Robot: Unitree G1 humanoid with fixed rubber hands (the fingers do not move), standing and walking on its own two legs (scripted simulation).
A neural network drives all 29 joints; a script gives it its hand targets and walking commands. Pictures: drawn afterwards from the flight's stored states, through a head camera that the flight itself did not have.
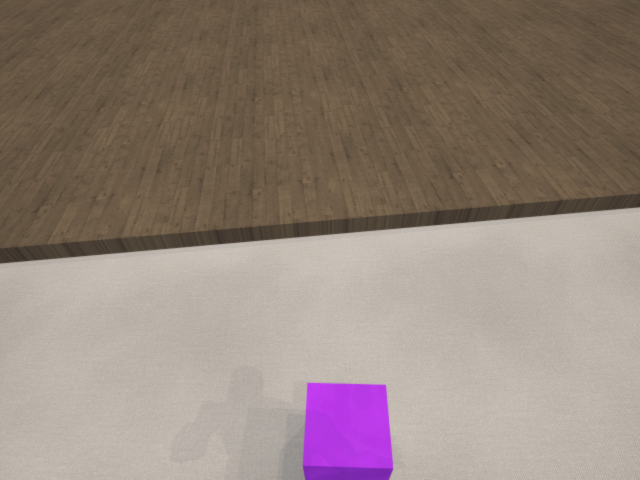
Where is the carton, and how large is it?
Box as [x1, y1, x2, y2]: [303, 383, 392, 479]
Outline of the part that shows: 307,383 303,452 303,469 305,479 388,479 392,470 392,459 385,385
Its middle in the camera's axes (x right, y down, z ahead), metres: +0.08 +0.53 +1.06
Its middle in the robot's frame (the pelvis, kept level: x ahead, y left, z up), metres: +0.41 -0.02 -0.66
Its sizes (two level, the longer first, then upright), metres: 0.210 0.200 0.250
